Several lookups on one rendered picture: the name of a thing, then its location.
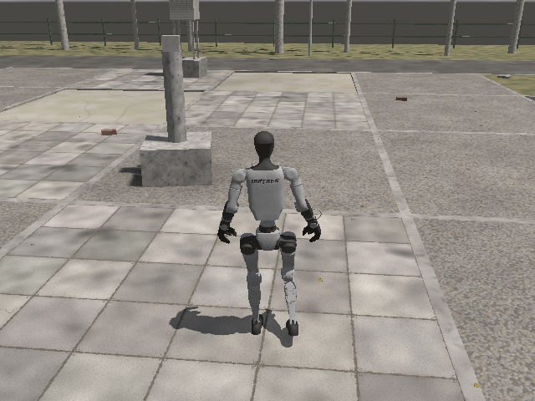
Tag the left robot hand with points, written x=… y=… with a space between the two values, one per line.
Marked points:
x=229 y=232

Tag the robot left forearm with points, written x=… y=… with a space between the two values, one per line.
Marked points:
x=226 y=219

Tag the robot right forearm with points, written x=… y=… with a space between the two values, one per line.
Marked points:
x=309 y=216

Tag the left robot upper arm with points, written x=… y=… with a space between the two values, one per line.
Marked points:
x=239 y=176

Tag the right robot hand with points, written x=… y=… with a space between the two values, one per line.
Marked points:
x=316 y=231

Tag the humanoid robot head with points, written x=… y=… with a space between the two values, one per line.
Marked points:
x=264 y=144

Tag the right robot upper arm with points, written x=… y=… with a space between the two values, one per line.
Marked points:
x=297 y=188

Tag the robot left foot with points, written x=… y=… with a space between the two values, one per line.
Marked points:
x=256 y=328

